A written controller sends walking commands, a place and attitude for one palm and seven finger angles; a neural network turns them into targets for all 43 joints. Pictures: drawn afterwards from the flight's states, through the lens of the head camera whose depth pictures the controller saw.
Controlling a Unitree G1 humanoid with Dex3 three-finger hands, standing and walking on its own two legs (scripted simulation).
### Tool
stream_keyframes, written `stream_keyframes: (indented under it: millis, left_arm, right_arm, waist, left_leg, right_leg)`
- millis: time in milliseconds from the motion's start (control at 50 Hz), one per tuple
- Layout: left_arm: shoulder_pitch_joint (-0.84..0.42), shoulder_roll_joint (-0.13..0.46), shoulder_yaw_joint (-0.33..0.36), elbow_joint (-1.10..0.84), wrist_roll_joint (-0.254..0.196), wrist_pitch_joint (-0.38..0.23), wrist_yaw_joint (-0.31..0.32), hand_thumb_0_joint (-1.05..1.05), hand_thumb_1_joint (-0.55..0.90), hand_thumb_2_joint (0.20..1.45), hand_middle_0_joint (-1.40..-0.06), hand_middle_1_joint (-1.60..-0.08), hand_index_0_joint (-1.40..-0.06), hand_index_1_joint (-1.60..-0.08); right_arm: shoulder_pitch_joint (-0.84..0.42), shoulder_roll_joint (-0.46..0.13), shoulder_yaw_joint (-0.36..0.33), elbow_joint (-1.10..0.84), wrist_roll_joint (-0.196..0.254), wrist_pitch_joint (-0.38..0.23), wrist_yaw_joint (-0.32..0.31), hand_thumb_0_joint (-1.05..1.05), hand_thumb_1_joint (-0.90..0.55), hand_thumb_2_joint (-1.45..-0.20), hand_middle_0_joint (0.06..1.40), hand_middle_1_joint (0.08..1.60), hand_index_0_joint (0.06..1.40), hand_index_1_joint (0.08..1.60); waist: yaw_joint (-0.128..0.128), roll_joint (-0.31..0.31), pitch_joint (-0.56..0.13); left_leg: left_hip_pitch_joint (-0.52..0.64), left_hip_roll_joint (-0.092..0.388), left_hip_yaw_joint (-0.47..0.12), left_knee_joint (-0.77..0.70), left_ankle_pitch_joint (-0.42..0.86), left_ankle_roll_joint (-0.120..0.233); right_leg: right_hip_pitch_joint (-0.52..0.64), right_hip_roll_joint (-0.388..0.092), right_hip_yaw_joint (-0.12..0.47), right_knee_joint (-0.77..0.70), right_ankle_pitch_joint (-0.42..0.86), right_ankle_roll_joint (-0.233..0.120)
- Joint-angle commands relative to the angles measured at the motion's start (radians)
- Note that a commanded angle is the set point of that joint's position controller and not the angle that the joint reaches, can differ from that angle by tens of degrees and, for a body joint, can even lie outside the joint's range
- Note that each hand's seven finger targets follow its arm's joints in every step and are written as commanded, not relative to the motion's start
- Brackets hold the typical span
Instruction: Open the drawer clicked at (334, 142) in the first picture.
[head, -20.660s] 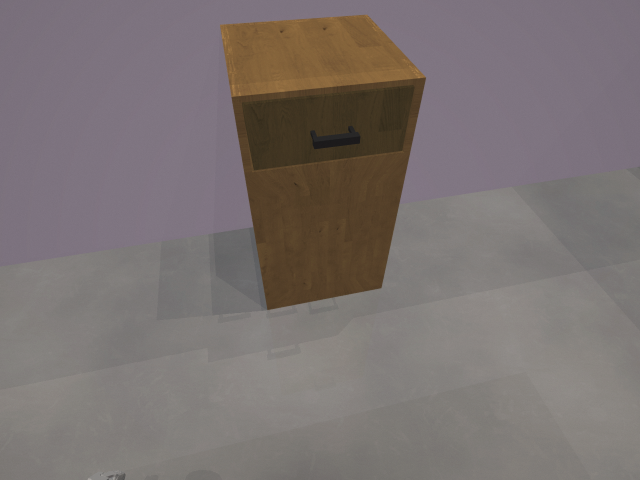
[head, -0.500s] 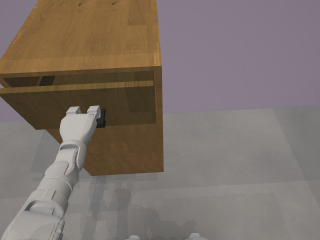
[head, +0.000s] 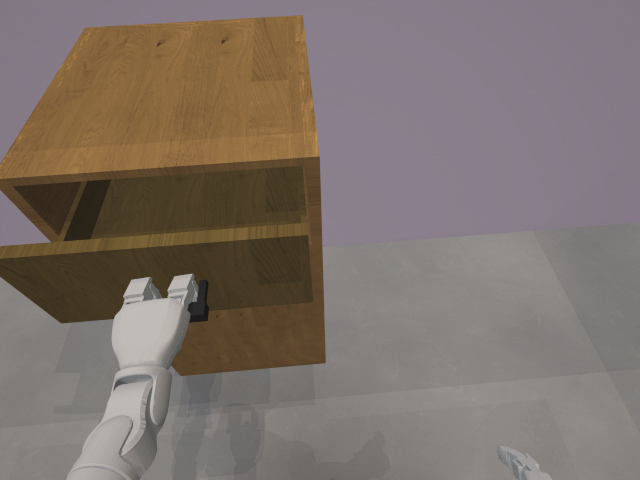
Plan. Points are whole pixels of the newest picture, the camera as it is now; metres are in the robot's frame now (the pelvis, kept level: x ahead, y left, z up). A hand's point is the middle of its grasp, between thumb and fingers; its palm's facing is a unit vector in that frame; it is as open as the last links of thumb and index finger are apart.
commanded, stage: pull the drawer open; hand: left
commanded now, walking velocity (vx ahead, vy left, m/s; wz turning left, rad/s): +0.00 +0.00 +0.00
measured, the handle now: (167, 301) +0.35 +0.23 +0.00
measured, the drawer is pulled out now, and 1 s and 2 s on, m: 0.12 0.30 0.29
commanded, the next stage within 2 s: open the thumb to release the handle in 1.00 s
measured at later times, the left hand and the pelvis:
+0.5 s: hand (155, 445) +0.18 +0.20 -0.03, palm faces -0.02 -0.12 -0.99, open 5.5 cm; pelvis +0.01 -0.01 -0.01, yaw +1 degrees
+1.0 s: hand out of the picture +0.12 +0.20 -0.02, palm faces -0.04 -0.09 -1.00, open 5.6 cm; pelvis -0.02 -0.03 -0.03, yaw +1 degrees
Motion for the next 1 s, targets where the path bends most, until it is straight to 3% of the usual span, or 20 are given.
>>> stream_keyframes:
  millis: [0,80,140,180,240,300,340,400,420,480,540,560,640,740,760,800,840,860,920,980]
  left_arm:
    - [0.100,0.116,0.072,-0.257,-0.018,0.062,0.040,0.000,0.900,0.900,-0.400,-1.350,-0.400,-1.350]
    - [0.175,0.112,0.069,-0.337,0.001,0.071,0.043,0.000,0.900,0.900,-0.400,-1.350,-0.400,-1.350]
    - [0.228,0.125,0.077,-0.423,0.014,0.061,0.047,0.000,0.900,0.900,-0.400,-1.350,-0.400,-1.350]
    - [0.289,0.078,0.028,-0.440,0.016,0.060,0.044,0.000,0.900,0.900,-0.400,-1.350,-0.400,-1.350]
    - [0.344,0.109,0.058,-0.507,0.022,0.043,0.049,0.000,0.900,0.900,-0.400,-1.350,-0.400,-1.350]
    - [0.426,0.082,0.030,-0.549,0.023,0.025,0.048,0.000,0.900,0.900,-0.400,-1.350,-0.400,-1.350]
    - [0.480,0.105,0.061,-0.565,0.023,0.008,0.052,0.000,0.900,0.900,-0.400,-1.350,-0.400,-1.350]
    - [0.558,0.092,0.046,-0.620,0.023,-0.014,0.056,0.000,0.900,0.900,-0.400,-1.350,-0.400,-1.350]
    - [0.571,0.106,0.066,-0.611,0.019,-0.017,0.059,0.000,0.900,0.900,-0.400,-1.350,-0.400,-1.350]
    - [0.646,0.136,0.108,-0.639,0.018,-0.042,0.074,0.000,0.900,0.900,-0.400,-1.350,-0.400,-1.350]
    - [0.720,0.151,0.128,-0.677,0.015,-0.057,0.091,0.000,0.900,0.900,-0.400,-1.350,-0.400,-1.350]
    - [0.728,0.135,0.108,-0.687,0.011,-0.058,0.092,0.000,0.900,0.900,-0.400,-1.350,-0.400,-1.350]
    - [0.809,0.192,0.188,-0.706,-0.003,-0.081,0.108,0.000,0.900,0.900,-0.400,-1.350,-0.400,-1.350]
    - [0.920,0.199,0.216,-0.730,-0.023,-0.105,0.109,0.000,0.900,0.900,-0.400,-1.350,-0.400,-1.350]
    - [0.958,0.176,0.198,-0.721,-0.029,-0.107,0.105,0.000,0.900,0.900,-0.400,-1.350,-0.400,-1.350]
    - [0.953,0.191,0.221,-0.727,-0.044,-0.115,0.100,0.000,0.900,0.900,-0.400,-1.350,-0.400,-1.350]
    - [0.957,0.216,0.258,-0.723,-0.045,-0.123,0.105,0.000,0.900,0.900,-0.400,-1.350,-0.400,-1.350]
    - [0.943,0.192,0.231,-0.723,-0.041,-0.125,0.105,0.000,0.900,0.900,-0.400,-1.350,-0.400,-1.350]
    - [0.932,0.204,0.251,-0.714,-0.048,-0.125,0.105,0.000,0.900,0.900,-0.400,-1.350,-0.400,-1.350]
    - [0.923,0.200,0.246,-0.724,-0.043,-0.125,0.110,0.000,0.900,0.900,-0.400,-1.350,-0.400,-1.350]
  right_arm:
    - [-0.093,-0.116,-0.028,-0.159,-0.002,-0.048,0.009,0.000,-0.900,-0.900,0.200,0.300,0.200,0.300]
    - [-0.131,-0.104,-0.014,-0.178,-0.008,-0.049,0.013,0.000,-0.900,-0.900,0.200,0.300,0.200,0.300]
    - [-0.161,-0.093,-0.005,-0.195,-0.013,-0.054,0.018,0.000,-0.900,-0.900,0.200,0.300,0.200,0.300]
    - [-0.178,-0.085,0.003,-0.203,-0.016,-0.056,0.024,0.000,-0.900,-0.900,0.200,0.300,0.200,0.300]
    - [-0.194,-0.078,0.009,-0.214,-0.024,-0.060,0.027,0.000,-0.900,-0.900,0.200,0.300,0.200,0.300]
    - [-0.206,-0.072,0.015,-0.225,-0.030,-0.065,0.038,0.000,-0.900,-0.900,0.200,0.300,0.200,0.300]
    - [-0.210,-0.070,0.020,-0.228,-0.035,-0.068,0.039,0.000,-0.900,-0.900,0.200,0.300,0.200,0.300]
    - [-0.212,-0.066,0.022,-0.242,-0.042,-0.073,0.049,0.000,-0.900,-0.900,0.200,0.300,0.200,0.300]
    - [-0.212,-0.068,0.024,-0.240,-0.043,-0.073,0.047,0.000,-0.900,-0.900,0.200,0.300,0.200,0.300]
    - [-0.217,-0.068,0.025,-0.246,-0.049,-0.077,0.050,0.000,-0.900,-0.900,0.200,0.300,0.200,0.300]
    - [-0.217,-0.069,0.027,-0.256,-0.055,-0.076,0.057,0.000,-0.900,-0.900,0.200,0.300,0.200,0.300]
    - [-0.218,-0.070,0.024,-0.258,-0.058,-0.076,0.059,0.000,-0.900,-0.900,0.200,0.300,0.200,0.300]
    - [-0.218,-0.073,0.024,-0.265,-0.063,-0.078,0.052,0.000,-0.900,-0.900,0.200,0.300,0.200,0.300]
    - [-0.221,-0.071,0.022,-0.280,-0.068,-0.078,0.052,0.000,-0.900,-0.900,0.200,0.300,0.200,0.300]
    - [-0.221,-0.068,0.020,-0.285,-0.064,-0.080,0.050,0.000,-0.900,-0.900,0.200,0.300,0.200,0.300]
    - [-0.219,-0.072,0.015,-0.281,-0.066,-0.075,0.047,0.000,-0.900,-0.900,0.200,0.300,0.200,0.300]
    - [-0.224,-0.071,0.015,-0.285,-0.066,-0.072,0.042,0.000,-0.900,-0.900,0.200,0.300,0.200,0.300]
    - [-0.219,-0.073,0.012,-0.281,-0.067,-0.072,0.042,0.000,-0.900,-0.900,0.200,0.300,0.200,0.300]
    - [-0.219,-0.072,0.008,-0.285,-0.065,-0.070,0.038,0.000,-0.900,-0.900,0.200,0.300,0.200,0.300]
    - [-0.213,-0.073,0.006,-0.286,-0.065,-0.070,0.039,0.000,-0.900,-0.900,0.200,0.300,0.200,0.300]
  waist:
    - [0.064,-0.047,-0.224]
    - [0.071,-0.047,-0.204]
    - [0.087,-0.003,-0.206]
    - [0.080,-0.027,-0.174]
    - [0.098,-0.009,-0.194]
    - [0.097,-0.029,-0.166]
    - [0.102,-0.048,-0.163]
    - [0.106,-0.037,-0.166]
    - [0.099,-0.046,-0.146]
    - [0.115,-0.047,-0.144]
    - [0.123,-0.037,-0.151]
    - [0.114,-0.046,-0.137]
    - [0.130,-0.068,-0.155]
    - [0.138,-0.078,-0.126]
    - [0.139,-0.068,-0.106]
    - [0.133,-0.102,-0.111]
    - [0.144,-0.086,-0.118]
    - [0.129,-0.070,-0.102]
    - [0.129,-0.090,-0.113]
    - [0.132,-0.060,-0.130]
  left_leg:
    - [0.170,-0.024,-0.034,-0.071,0.504,-0.006]
    - [0.196,-0.022,-0.042,-0.064,0.528,-0.012]
    - [0.225,-0.020,-0.047,-0.057,0.560,-0.016]
    - [0.223,-0.020,-0.050,-0.048,0.553,-0.016]
    - [0.232,-0.024,-0.048,-0.039,0.551,-0.016]
    - [0.215,-0.027,-0.051,-0.023,0.531,-0.015]
    - [0.202,-0.029,-0.054,-0.014,0.514,-0.014]
    - [0.187,-0.035,-0.055,0.008,0.490,-0.011]
    - [0.170,-0.037,-0.055,0.013,0.470,-0.012]
    - [0.133,-0.048,-0.052,0.026,0.397,-0.012]
    - [0.121,-0.052,-0.055,0.045,0.383,-0.013]
    - [0.108,-0.053,-0.054,0.053,0.355,-0.012]
    - [0.058,-0.067,-0.047,0.070,0.283,-0.011]
    - [0.010,-0.070,-0.046,0.092,0.225,-0.008]
    - [-0.005,-0.070,-0.044,0.092,0.208,-0.006]
    - [-0.033,-0.070,-0.046,0.099,0.184,-0.003]
    - [-0.040,-0.074,-0.042,0.104,0.170,-0.006]
    - [-0.041,-0.073,-0.043,0.107,0.163,-0.003]
    - [-0.054,-0.070,-0.042,0.109,0.150,-0.003]
    - [-0.043,-0.073,-0.039,0.111,0.148,-0.004]
  right_leg:
    - [0.213,0.022,-0.056,-0.048,0.421,-0.043]
    - [0.203,0.025,-0.058,-0.037,0.420,-0.043]
    - [0.202,0.024,-0.053,-0.025,0.425,-0.047]
    - [0.184,0.026,-0.058,-0.024,0.419,-0.045]
    - [0.200,0.025,-0.045,-0.013,0.441,-0.046]
    - [0.184,0.025,-0.041,-0.004,0.440,-0.046]
    - [0.180,0.026,-0.033,0.004,0.438,-0.046]
    - [0.164,0.024,-0.021,0.017,0.437,-0.047]
    - [0.160,0.025,-0.019,0.017,0.442,-0.048]
    - [0.147,0.023,0.007,0.029,0.415,-0.052]
    - [0.125,0.022,0.024,0.046,0.399,-0.057]
    - [0.107,0.018,0.028,0.044,0.386,-0.056]
    - [0.113,0.009,0.067,0.048,0.370,-0.057]
    - [0.079,0.002,0.081,0.049,0.302,-0.059]
    - [0.085,0.000,0.072,0.046,0.298,-0.058]
    - [0.089,-0.007,0.082,0.043,0.289,-0.053]
    - [0.080,-0.010,0.103,0.040,0.265,-0.056]
    - [0.059,-0.007,0.094,0.043,0.258,-0.058]
    - [0.059,-0.010,0.088,0.040,0.235,-0.056]
    - [0.044,-0.006,0.081,0.050,0.215,-0.057]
